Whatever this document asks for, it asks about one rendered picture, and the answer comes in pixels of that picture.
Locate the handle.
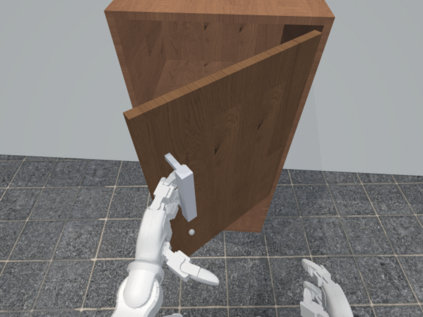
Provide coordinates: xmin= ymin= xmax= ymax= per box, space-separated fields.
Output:
xmin=165 ymin=153 xmax=197 ymax=222

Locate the right robot hand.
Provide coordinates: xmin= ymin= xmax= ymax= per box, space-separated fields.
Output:
xmin=300 ymin=259 xmax=354 ymax=317

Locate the robot left forearm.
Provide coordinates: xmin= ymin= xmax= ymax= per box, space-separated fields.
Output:
xmin=111 ymin=260 xmax=165 ymax=317

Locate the cupboard door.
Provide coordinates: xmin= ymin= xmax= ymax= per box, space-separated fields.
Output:
xmin=123 ymin=30 xmax=323 ymax=257

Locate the left robot hand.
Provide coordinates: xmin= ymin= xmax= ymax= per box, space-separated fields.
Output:
xmin=135 ymin=164 xmax=219 ymax=285

